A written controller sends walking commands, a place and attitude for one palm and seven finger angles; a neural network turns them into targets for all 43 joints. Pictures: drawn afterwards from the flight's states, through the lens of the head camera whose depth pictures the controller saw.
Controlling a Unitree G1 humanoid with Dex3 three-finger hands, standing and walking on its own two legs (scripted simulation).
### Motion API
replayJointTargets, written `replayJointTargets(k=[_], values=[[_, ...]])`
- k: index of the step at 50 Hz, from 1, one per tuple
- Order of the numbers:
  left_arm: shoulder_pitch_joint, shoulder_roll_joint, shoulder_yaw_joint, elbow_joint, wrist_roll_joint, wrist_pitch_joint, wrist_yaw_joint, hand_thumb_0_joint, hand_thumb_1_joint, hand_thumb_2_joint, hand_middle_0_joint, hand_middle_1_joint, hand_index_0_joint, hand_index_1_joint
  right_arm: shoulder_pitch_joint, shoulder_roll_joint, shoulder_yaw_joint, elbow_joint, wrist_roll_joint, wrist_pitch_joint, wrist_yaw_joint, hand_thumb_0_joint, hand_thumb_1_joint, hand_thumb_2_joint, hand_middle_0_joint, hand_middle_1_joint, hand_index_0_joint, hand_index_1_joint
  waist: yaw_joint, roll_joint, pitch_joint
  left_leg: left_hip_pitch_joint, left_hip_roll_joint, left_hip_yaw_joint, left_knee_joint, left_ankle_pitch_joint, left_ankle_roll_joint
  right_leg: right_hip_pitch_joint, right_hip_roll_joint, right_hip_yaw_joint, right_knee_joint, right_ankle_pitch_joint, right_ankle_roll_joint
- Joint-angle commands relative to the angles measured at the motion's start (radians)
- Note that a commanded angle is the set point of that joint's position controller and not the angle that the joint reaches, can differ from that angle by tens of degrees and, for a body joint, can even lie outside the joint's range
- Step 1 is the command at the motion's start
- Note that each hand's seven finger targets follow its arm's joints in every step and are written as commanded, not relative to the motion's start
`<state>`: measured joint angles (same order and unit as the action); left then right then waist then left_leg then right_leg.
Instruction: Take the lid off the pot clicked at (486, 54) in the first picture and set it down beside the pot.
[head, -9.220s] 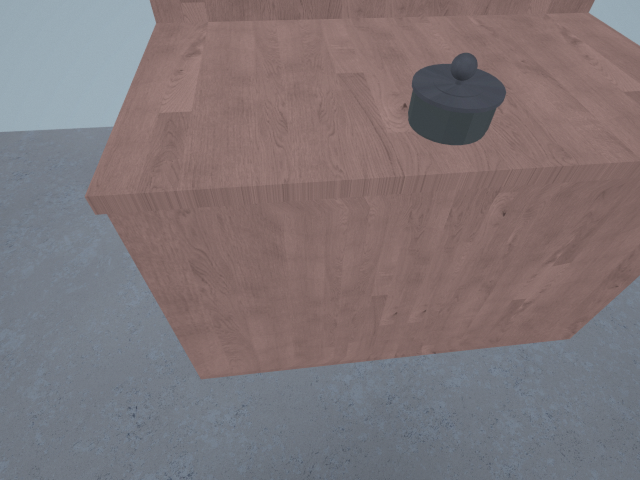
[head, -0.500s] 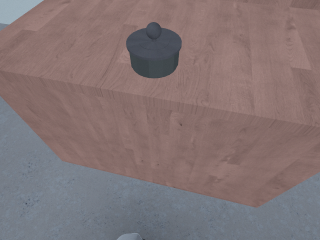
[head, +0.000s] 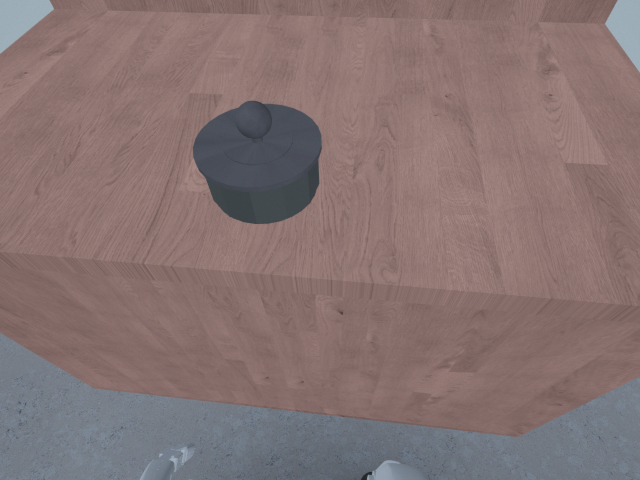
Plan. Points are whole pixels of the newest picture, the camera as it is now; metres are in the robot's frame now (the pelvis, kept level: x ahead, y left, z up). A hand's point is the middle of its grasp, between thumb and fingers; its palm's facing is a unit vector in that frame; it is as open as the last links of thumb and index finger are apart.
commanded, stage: come to a stop and stand still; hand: left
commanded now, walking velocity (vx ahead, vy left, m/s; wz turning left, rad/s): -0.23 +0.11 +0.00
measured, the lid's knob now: (253, 120) +0.49 +0.09 +0.18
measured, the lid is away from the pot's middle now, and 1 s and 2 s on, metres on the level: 0.00 0.00 0.00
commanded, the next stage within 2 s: look again from close up in 1.18 s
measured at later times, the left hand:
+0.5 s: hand out of the picture -0.02 +0.27 -0.16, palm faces +0.05 -0.98 -0.22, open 7.4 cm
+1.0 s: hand out of the picture -0.10 +0.21 -0.16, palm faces +0.01 -0.99 -0.17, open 7.4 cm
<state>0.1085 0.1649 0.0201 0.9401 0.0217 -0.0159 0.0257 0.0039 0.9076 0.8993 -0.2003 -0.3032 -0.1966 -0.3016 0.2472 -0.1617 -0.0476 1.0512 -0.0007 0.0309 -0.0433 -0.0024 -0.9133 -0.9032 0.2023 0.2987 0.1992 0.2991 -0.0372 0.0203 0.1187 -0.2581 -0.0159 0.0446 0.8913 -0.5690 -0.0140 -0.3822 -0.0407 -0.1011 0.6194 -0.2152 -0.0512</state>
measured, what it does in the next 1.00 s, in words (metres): walks backwards: left foot, then right foot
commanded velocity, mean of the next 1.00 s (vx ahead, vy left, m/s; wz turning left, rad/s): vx -0.01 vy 0.01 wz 0.00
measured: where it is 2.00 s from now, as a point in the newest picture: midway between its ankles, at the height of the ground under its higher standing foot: outside the picture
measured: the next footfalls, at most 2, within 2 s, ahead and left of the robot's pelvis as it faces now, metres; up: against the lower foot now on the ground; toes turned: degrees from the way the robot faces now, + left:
left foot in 0.28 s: -0.03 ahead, +0.16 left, +0.00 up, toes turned +0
right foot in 0.66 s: -0.09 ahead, -0.05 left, +0.00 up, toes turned -3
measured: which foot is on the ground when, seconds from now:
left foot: up 0.00-0.26, down 0.28-1.00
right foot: down 0.00-0.28, up 0.30-0.64, down 0.66-1.00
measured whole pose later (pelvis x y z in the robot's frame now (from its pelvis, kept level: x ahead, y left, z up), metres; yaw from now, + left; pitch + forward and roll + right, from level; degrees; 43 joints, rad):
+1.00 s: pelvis -0.10 +0.05 +0.02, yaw -2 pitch -2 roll +0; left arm 0.30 0.14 0.00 1.10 0.00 0.01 0.03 0.01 0.91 0.90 -0.20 -0.30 -0.20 -0.30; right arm 0.28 -0.13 -0.01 1.14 -0.01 0.01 -0.03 0.00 -0.91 -0.90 0.20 0.30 0.20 0.30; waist -0.01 -0.01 0.03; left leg -0.20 -0.01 0.04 0.42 -0.18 0.01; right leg -0.12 0.01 -0.02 0.44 -0.28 -0.02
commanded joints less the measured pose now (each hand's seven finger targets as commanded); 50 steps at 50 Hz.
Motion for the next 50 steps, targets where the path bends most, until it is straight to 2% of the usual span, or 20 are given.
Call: replayJointTargets(k=[1,6,9,12,13,14,15,16,18,21,23,28,31,33,34,35,36,39,45,50], values=[[0.114,0.18,0.056,-0.036,-0.002,0.02,0.034,0.0,0.9,0.9,-0.2,-0.3,-0.2,-0.3,0.05,-0.076,-0.025,-0.045,0.002,0.018,0.003,0.0,-0.9,-0.9,0.2,0.3,0.2,0.3,0.043,-0.138,-0.216,-0.156,0.012,-0.101,0.341,-0.03,-0.022,0.232,-0.318,0.274,-0.202,0.82,-0.213],[0.03,0.194,0.064,-0.093,0.01,0.037,0.032,0.0,0.9,0.9,-0.2,-0.3,-0.2,-0.3,0.075,-0.061,-0.022,-0.06,-0.005,0.032,0.026,0.0,-0.9,-0.9,0.2,0.3,0.2,0.3,0.019,-0.172,-0.211,-0.08,0.02,-0.056,0.191,0.066,-0.027,0.082,-0.256,0.231,-0.291,0.292,-0.148],[0.053,0.214,0.072,-0.081,0.016,0.046,0.027,0.0,0.9,0.9,-0.2,-0.3,-0.2,-0.3,0.081,-0.057,-0.017,-0.066,-0.005,0.012,0.032,0.0,-0.9,-0.9,0.2,0.3,0.2,0.3,0.037,-0.217,-0.23,-0.034,0.017,-0.024,-0.053,0.075,-0.017,0.115,-0.231,0.251,-0.304,0.047,-0.127],[0.045,0.199,0.073,-0.077,0.003,0.056,0.016,0.0,0.9,0.9,-0.2,-0.3,-0.2,-0.3,0.184,-0.057,-0.014,-0.042,-0.007,-0.004,0.032,0.0,-0.9,-0.9,0.2,0.3,0.2,0.3,-0.009,-0.155,-0.197,0.149,0.004,-0.006,-0.412,0.254,0.0,-0.011,-0.175,0.217,-0.234,-0.149,-0.034],[0.062,0.154,0.064,-0.081,-0.007,0.062,0.011,0.0,0.9,0.9,-0.2,-0.3,-0.2,-0.3,0.183,-0.101,-0.02,-0.053,-0.015,-0.011,0.027,0.0,-0.9,-0.9,0.2,0.3,0.2,0.3,-0.004,0.015,-0.16,0.143,0.1,-0.148,-0.563,0.193,0.028,-0.093,-0.1,0.155,-0.094,-0.218,0.016],[0.087,0.096,0.054,-0.091,-0.013,0.067,0.009,0.0,0.9,0.9,-0.2,-0.3,-0.2,-0.3,0.121,-0.184,-0.037,-0.097,-0.027,-0.013,0.024,0.0,-0.9,-0.9,0.2,0.3,0.2,0.3,0.004,0.287,-0.101,0.03,0.314,-0.42,-0.702,0.128,0.093,-0.18,0.023,0.05,0.108,-0.303,0.077],[0.049,0.111,0.053,-0.096,-0.009,0.072,0.013,0.0,0.9,0.9,-0.2,-0.3,-0.2,-0.3,0.031,-0.209,-0.031,-0.138,-0.034,-0.01,0.017,0.0,-0.9,-0.9,0.2,0.3,0.2,0.3,0.014,0.272,-0.02,-0.154,0.373,-0.47,-0.753,0.147,0.157,-0.142,0.031,0.113,0.216,-0.308,0.078],[0.033,0.124,0.057,-0.075,-0.002,0.076,0.011,0.0,0.9,0.9,-0.2,-0.3,-0.2,-0.3,-0.016,-0.175,-0.018,-0.141,-0.036,-0.019,0.007,0.0,-0.9,-0.9,0.2,0.3,0.2,0.3,0.023,0.23,-0.003,-0.193,0.331,-0.418,-0.755,0.22,0.161,-0.103,0.02,0.167,0.288,-0.253,0.077],[0.091,0.119,0.062,-0.026,0.001,0.074,0.004,0.0,0.9,0.9,-0.2,-0.3,-0.2,-0.3,-0.045,-0.136,-0.004,-0.127,-0.029,-0.027,-0.004,0.0,-0.9,-0.9,0.2,0.3,0.2,0.3,0.061,0.144,-0.017,-0.098,0.245,-0.272,-0.669,0.422,0.128,-0.11,0.036,0.173,0.381,-0.165,0.074],[0.141,0.109,0.049,0.014,-0.008,0.059,0.003,0.0,0.9,0.9,-0.2,-0.3,-0.2,-0.3,-0.013,-0.134,0.004,-0.103,-0.018,-0.038,-0.006,0.0,-0.9,-0.9,0.2,0.3,0.2,0.3,0.061,0.084,-0.091,0.07,0.216,-0.205,-0.637,0.562,0.14,-0.112,0.03,0.149,0.372,-0.151,0.091],[0.139,0.104,0.04,0.022,-0.01,0.054,0.004,0.0,0.9,0.9,-0.2,-0.3,-0.2,-0.3,0.034,-0.123,0.007,-0.075,-0.015,-0.04,-0.01,0.0,-0.9,-0.9,0.2,0.3,0.2,0.3,0.04,0.117,-0.122,0.175,0.216,-0.209,-0.631,0.601,0.146,-0.114,0.021,0.131,0.295,-0.166,0.099],[0.115,0.079,0.016,0.043,-0.017,0.043,0.008,0.0,0.9,0.9,-0.2,-0.3,-0.2,-0.3,0.108,-0.131,0.006,-0.019,-0.017,-0.039,-0.007,0.0,-0.9,-0.9,0.2,0.3,0.2,0.3,0.005,0.103,-0.115,0.207,0.253,-0.267,-0.62,0.737,0.171,0.044,0.006,0.091,-0.008,-0.217,0.083],[0.219,0.08,0.012,0.099,-0.018,0.028,0.013,0.0,0.9,0.9,-0.2,-0.3,-0.2,-0.3,0.078,-0.117,0.01,-0.007,-0.003,-0.044,-0.003,0.0,-0.9,-0.9,0.2,0.3,0.2,0.3,0.045,0.05,-0.143,0.141,0.191,-0.221,-0.568,0.629,0.11,0.225,-0.012,0.097,-0.264,0.006,0.07],[0.225,0.114,0.013,0.116,-0.016,0.013,0.021,0.0,0.9,0.9,-0.2,-0.3,-0.2,-0.3,0.069,-0.073,0.018,-0.003,0.005,-0.049,0.003,0.0,-0.9,-0.9,0.2,0.3,0.2,0.3,0.032,-0.036,-0.128,0.074,0.113,-0.154,-0.511,0.546,0.048,0.272,-0.1,0.214,-0.288,0.185,0.024],[0.209,0.135,0.013,0.112,-0.018,0.01,0.02,0.0,0.9,0.9,-0.2,-0.3,-0.2,-0.3,0.067,-0.061,0.021,-0.002,0.007,-0.048,0.008,0.0,-0.9,-0.9,0.2,0.3,0.2,0.3,0.029,-0.055,-0.113,0.058,0.091,-0.137,-0.517,0.488,0.035,0.266,-0.138,0.215,-0.289,0.231,0.006],[0.214,0.129,0.008,0.116,-0.018,0.01,0.02,0.0,0.9,0.9,-0.2,-0.3,-0.2,-0.3,0.059,-0.06,0.023,0.001,0.004,-0.048,0.011,0.0,-0.9,-0.9,0.2,0.3,0.2,0.3,0.026,-0.027,-0.114,0.094,0.08,-0.129,-0.529,0.476,0.028,0.225,-0.147,0.212,-0.276,0.213,-0.002],[0.214,0.122,0.009,0.123,-0.018,0.002,0.02,0.0,0.9,0.9,-0.2,-0.3,-0.2,-0.3,0.063,-0.066,0.021,0.016,-0.003,-0.044,0.011,0.0,-0.9,-0.9,0.2,0.3,0.2,0.3,0.023,-0.123,-0.131,0.118,0.086,-0.12,-0.514,0.521,0.026,0.223,-0.113,0.21,-0.265,0.238,0.002],[0.205,0.102,0.002,0.121,-0.021,0.0,0.021,0.0,0.9,0.9,-0.2,-0.3,-0.2,-0.3,0.063,-0.084,0.019,0.035,-0.003,-0.042,0.011,0.0,-0.9,-0.9,0.2,0.3,0.2,0.3,0.023,-0.151,-0.097,0.141,0.093,-0.117,-0.523,0.492,0.031,0.182,-0.094,0.194,-0.287,0.158,0.01],[0.227,0.09,0.002,0.131,-0.018,0.009,0.019,0.0,0.9,0.9,-0.2,-0.3,-0.2,-0.3,0.057,-0.067,0.023,0.061,-0.006,-0.028,0.013,0.0,-0.9,-0.9,0.2,0.3,0.2,0.3,0.027,-0.042,0.032,0.087,0.08,-0.117,-0.547,0.341,0.025,0.071,-0.075,0.21,-0.338,-0.115,0.009],[0.245,0.082,0.004,0.131,-0.017,0.007,0.017,0.0,0.9,0.9,-0.2,-0.3,-0.2,-0.3,0.076,-0.053,0.023,0.065,-0.009,-0.026,0.012,0.0,-0.9,-0.9,0.2,0.3,0.2,0.3,0.026,-0.034,0.016,0.081,0.079,-0.116,-0.535,0.327,0.027,0.062,-0.071,0.215,-0.34,-0.148,0.004]])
